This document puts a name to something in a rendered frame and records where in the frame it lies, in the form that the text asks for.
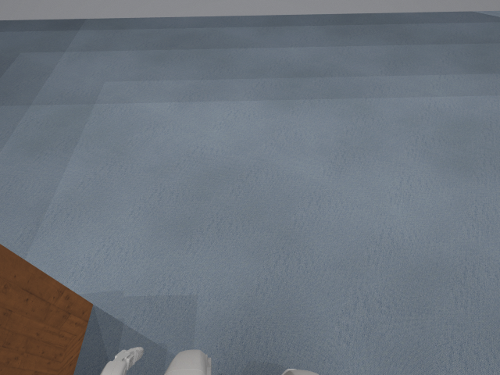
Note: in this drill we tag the robot left hand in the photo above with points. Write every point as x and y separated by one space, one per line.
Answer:
123 361

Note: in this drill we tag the robot left thigh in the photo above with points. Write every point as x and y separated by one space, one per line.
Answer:
190 362

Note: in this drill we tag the table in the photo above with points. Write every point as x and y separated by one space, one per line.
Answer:
42 322

